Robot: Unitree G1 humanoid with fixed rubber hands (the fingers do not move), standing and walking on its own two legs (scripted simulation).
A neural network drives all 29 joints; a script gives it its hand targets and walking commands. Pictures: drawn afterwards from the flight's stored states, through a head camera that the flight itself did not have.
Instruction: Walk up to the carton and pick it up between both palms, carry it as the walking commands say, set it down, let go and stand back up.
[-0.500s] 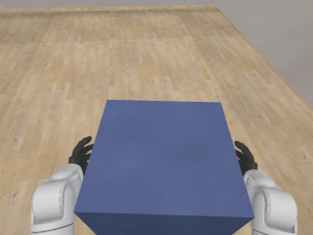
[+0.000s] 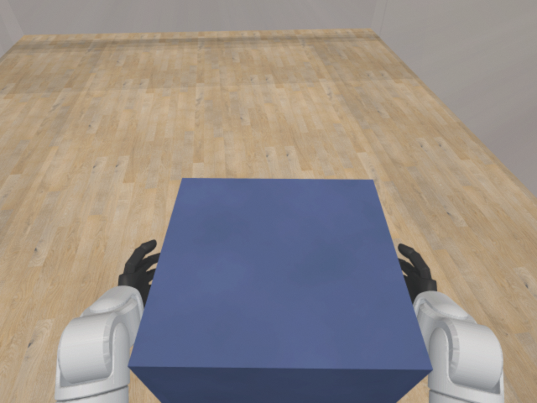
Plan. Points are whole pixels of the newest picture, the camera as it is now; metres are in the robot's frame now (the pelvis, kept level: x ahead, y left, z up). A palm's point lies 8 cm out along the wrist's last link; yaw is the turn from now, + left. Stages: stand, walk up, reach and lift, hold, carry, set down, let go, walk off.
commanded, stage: carry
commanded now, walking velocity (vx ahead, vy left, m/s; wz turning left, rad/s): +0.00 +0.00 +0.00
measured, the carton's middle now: (276, 307) +0.26 +0.00 +0.00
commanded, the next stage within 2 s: none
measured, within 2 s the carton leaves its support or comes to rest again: neither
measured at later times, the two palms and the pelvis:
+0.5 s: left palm (132, 292) +0.25 +0.20 +0.06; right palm (409, 296) +0.25 -0.18 +0.07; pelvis +0.00 +0.01 +0.00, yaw +0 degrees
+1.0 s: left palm (133, 289) +0.26 +0.20 +0.05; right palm (400, 293) +0.27 -0.18 +0.05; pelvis +0.01 +0.01 +0.00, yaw +0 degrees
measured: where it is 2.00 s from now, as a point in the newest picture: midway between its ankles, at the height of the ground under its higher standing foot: outside the picture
